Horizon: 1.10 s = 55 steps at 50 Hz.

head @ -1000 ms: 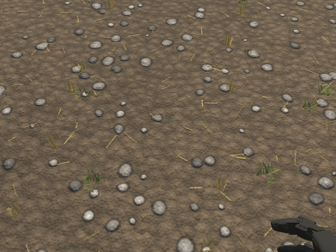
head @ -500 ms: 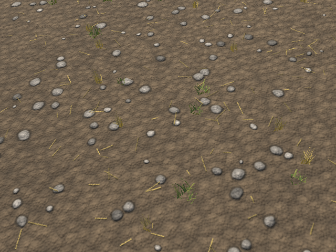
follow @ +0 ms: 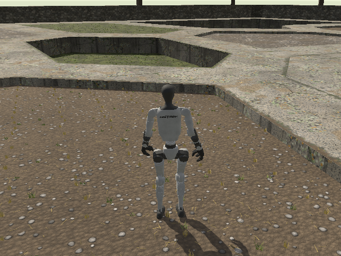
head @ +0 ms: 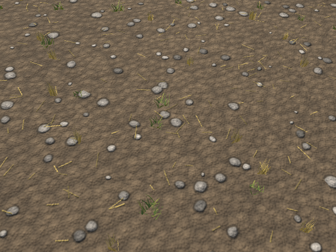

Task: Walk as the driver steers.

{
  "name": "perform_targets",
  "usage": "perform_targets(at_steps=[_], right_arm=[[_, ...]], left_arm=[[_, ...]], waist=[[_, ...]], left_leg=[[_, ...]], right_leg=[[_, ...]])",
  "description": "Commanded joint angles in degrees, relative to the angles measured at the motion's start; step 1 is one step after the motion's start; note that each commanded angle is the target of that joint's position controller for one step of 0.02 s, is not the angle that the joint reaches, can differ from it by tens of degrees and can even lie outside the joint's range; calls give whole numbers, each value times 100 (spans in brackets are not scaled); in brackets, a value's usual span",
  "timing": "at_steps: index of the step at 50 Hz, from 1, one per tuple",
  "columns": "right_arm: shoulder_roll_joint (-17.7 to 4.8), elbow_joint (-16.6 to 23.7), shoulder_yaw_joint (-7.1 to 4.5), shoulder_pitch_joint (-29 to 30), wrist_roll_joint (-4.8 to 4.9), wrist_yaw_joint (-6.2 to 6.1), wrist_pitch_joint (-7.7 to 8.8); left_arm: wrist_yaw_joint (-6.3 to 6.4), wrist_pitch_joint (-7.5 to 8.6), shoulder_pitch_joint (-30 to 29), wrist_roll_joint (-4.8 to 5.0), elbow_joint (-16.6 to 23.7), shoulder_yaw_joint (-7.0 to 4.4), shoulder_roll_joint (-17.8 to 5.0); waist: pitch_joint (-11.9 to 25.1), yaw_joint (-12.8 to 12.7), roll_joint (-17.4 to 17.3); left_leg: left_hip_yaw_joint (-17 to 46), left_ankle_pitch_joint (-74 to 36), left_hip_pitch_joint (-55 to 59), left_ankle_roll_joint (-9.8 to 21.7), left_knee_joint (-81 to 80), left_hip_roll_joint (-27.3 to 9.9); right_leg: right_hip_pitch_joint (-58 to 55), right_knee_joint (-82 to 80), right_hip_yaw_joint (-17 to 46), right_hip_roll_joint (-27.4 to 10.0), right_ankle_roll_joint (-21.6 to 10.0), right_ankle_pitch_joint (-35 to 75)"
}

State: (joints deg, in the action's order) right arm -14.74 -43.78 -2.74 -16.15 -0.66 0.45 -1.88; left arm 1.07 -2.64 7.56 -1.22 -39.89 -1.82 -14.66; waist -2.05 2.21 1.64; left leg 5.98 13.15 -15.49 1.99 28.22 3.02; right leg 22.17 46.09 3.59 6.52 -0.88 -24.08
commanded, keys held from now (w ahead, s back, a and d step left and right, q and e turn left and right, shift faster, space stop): w+q+shift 0.02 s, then q+shift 0.58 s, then shift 0.08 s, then e+shift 0.02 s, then w+e+shift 0.30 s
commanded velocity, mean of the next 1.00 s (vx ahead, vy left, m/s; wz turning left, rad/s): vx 0.15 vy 0.00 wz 0.54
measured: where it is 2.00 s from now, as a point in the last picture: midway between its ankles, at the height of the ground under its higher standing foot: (130, 154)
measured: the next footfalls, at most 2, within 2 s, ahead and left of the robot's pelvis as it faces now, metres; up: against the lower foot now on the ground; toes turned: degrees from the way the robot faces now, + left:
right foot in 0.20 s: +0.06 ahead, -0.10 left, +0.00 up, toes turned +18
left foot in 0.64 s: +0.01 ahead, +0.12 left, +0.00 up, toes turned +40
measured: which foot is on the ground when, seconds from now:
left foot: down 0.00-0.22, up 0.24-0.62, down 0.64-1.00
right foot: up 0.00-0.18, down 0.20-0.64, up 0.66-1.00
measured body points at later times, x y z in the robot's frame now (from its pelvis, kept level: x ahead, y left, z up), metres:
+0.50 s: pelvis +0.02 -0.02 +0.00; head +0.06 -0.02 +0.45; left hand +0.01 +0.28 -0.10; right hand +0.27 -0.21 -0.12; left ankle -0.03 +0.10 -0.68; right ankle +0.02 -0.12 -0.74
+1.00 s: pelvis +0.08 +0.06 +0.01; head +0.07 +0.06 +0.46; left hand -0.02 +0.33 -0.11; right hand +0.29 -0.12 -0.11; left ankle -0.02 +0.09 -0.74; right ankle +0.22 -0.03 -0.65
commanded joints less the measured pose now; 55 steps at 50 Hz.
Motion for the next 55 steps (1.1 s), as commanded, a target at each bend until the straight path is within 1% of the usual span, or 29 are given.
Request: perform_targets(at_steps=[1, 3, 6, 9, 10, 11, 12, 13, 14, 15, 16, 18, 21, 24, 27, 30, 31, 32, 33, 34, 35, 36, 37, 38, 39, 40, 43, 50, 55], right_arm=[[-1152, 372, -415, 148, 30, -28, 5], [-1084, 409, -455, 103, 7, 7, -58], [-1225, 405, -577, -29, -6, 50, -72], [-1226, 548, -609, 436, 43, 75, -59], [-1097, 620, -575, 570, 89, 54, -42], [-679, 679, -472, 272, 95, 40, -17], [-677, 742, -471, 148, 20, -11, -15], [-1195, 666, -574, 264, -151, -10, -39], [-1196, 560, -605, 199, -128, 45, -65], [-1090, 476, -582, 43, -107, 107, -121], [-1023, 466, -555, -29, -92, 187, -176], [-928, 537, -470, 126, -13, 284, -233], [-815, 814, -363, 731, 6, 352, -276], [-697, 1015, -289, 1033, 17, 412, -305], [-621, 1146, -249, 1133, 55, 420, -309], [-651, 1240, -273, 1138, 24, 363, -312], [-673, 1196, -295, 922, -36, 317, -282], [-766, 1017, -338, 312, -127, 219, -198], [-1472, 974, -482, -88, -208, 97, -109], [-2072, 1111, -625, -145, 10, 50, -85], [-1567, 1002, -515, -340, 135, 32, -90], [-1149, 940, -344, -71, 83, -5, -97], [-746, 902, -191, 334, 7, -18, -106], [-661, 862, -127, 531, -10, -46, -74], [-727, 822, -121, 537, -54, -30, -5], [-827, 764, -135, 447, -99, -4, 92], [-1025, 529, -191, 81, -153, 5, 374], [-881, 259, -172, -103, -129, -116, 666], [-898, -28, -203, -345, -155, -147, 774]], left_arm=[[-34, 110, 84, -41, 403, -191, -603], [-51, 141, -284, 10, 516, -140, -485], [31, 231, -316, 89, 599, -97, -460], [160, 325, 363, 112, 429, -127, -579], [217, 362, 641, 79, 341, -183, -771], [276, 362, 672, 21, 378, -281, -1272], [243, 305, 175, -60, 548, -348, -1699], [212, 282, 146, -81, 542, -263, -1276], [190, 284, 20, -40, 571, -140, -868], [171, 284, -90, -39, 587, -91, -732], [194, 298, -89, -32, 566, -87, -742], [187, 290, 170, -56, 521, -105, -765], [166, 267, 635, -59, 411, -186, -898], [114, 274, 739, -63, 361, -251, -1010], [29, 290, 634, -45, 358, -302, -1091], [-43, 283, 677, 82, 329, -350, -1156], [-52, 270, 716, 142, 297, -362, -1184], [-74, 251, 735, 195, 241, -376, -1211], [-90, 230, 944, 156, 393, -293, -923], [-55, 137, 667, -57, 769, -168, -599], [-12, 42, 450, -107, 608, -214, -820], [-67, 42, 503, -27, 536, -186, -753], [-148, 82, 597, -18, 390, -181, -768], [-254, 84, 735, -120, 278, -211, -841], [-343, 68, 922, -145, 87, -242, -948], [-410, 65, 949, -93, 12, -277, -992], [-496, 136, 672, 59, -22, -305, -827], [-542, 165, 450, -36, -95, -359, -649], [-644, 170, -67, -55, 105, -309, -590]], waist=[[511, -239, -805], [293, -47, -977], [471, 28, -1051], [654, -369, -1139], [683, -496, -1000], [789, -321, 50], [463, -207, 1171], [241, -167, 497], [198, -51, 228], [146, 38, 259], [219, 66, 507], [246, -96, 655], [200, -413, 695], [214, -482, 720], [281, -432, 809], [387, -397, 866], [499, -269, 750], [778, 117, 255], [1116, 179, -1009], [1346, 224, -1798], [1374, 441, -825], [1092, 221, -851], [709, -16, -773], [464, -116, -1170], [333, -118, -1322], [206, -124, -1149], [-187, -59, -784], [-451, -179, -511], [-710, -113, -464]], left_leg=[[1858, -585, 738, 944, -1056, -1036], [2039, 37, 800, 960, -1153, -850], [2380, -780, 965, 939, -857, -844], [2457, -1000, 352, 502, -558, -558], [2257, -369, -296, 168, -339, -287], [1512, 1198, -1125, -172, 627, 250], [246, 2058, -2043, -331, 1810, 842], [167, 1793, -1971, -347, 2692, 138], [114, 1532, -1771, -334, 3068, 91], [17, 1276, -1705, -367, 3443, 45], [-117, 1083, -1770, -406, 3751, -4], [-398, 957, -1911, -528, 3720, -105], [-609, 893, -2164, -600, 3212, -292], [-778, 894, -1866, -518, 2561, -412], [-1104, 927, -1100, -338, 1805, -353], [-1335, 944, -548, -129, 1027, -201], [-1274, 840, -76, -9, 521, -84], [-972, -7, 884, 175, -371, -49], [819, -1473, 2101, 515, -787, -1373], [2590, -3608, 2080, 1587, -812, -2740], [1701, -3694, 2054, 1723, -667, -2591], [1237, -1839, 1660, 1544, -920, -2192], [861, 467, 1236, 1125, -1409, -1710], [737, 1500, 976, 895, -1776, -1432], [647, 1827, 837, 829, -2017, -1340], [636, 1950, 828, 793, -2175, -1413], [459, 2108, 1242, 641, -2460, -1717], [-444, 1764, 1559, 656, -2626, -2139], [-1235, 1327, 1934, 533, -2652, -2129]], right_leg=[[611, 588, 96, -216, 196, -105], [742, 93, -35, -137, 293, -122], [375, -756, 31, -12, 254, -200], [-948, -2220, 28, 58, 117, 458], [-1777, -2918, 225, -301, 27, 892], [-2496, -3500, 1426, -1664, -289, 239], [-2076, -3643, 2834, -2901, -926, 449], [-1746, -3325, 2302, -2918, -1144, 1686], [-1576, -3094, 1635, -2544, -1066, 2498], [-1527, -2934, 978, -2177, -925, 3156], [-1667, -2798, 557, -1983, -864, 3670], [-1904, -2618, 33, -1852, -843, 4466], [-2342, -2560, -141, -2089, -964, 4602], [-2347, -2491, -421, -2266, -981, 4540], [-2008, -2253, -883, -2288, -816, 4612], [-1920, -1695, -1147, -2398, -596, 4705], [-1703, -1187, -1252, -2363, -468, 4788], [-1170, -199, -1495, -2176, -186, 4503], [310, 1309, -1623, -1701, 171, 1499], [1483, 2221, -1091, -752, 443, -1458], [1367, 2583, -475, -1079, 431, -1222], [1270, 2400, -397, -1151, 337, -744], [1159, 1753, -380, -1325, 272, -186], [1037, 1541, -618, -1250, 271, 223], [945, 1593, -680, -1177, 251, 584], [1049, 1608, -593, -1117, 207, 800], [1938, 1502, 3, -919, 87, 1184], [3081, 1860, 71, -1088, 229, 1805], [3470, 1480, -251, -1332, -32, 2008]])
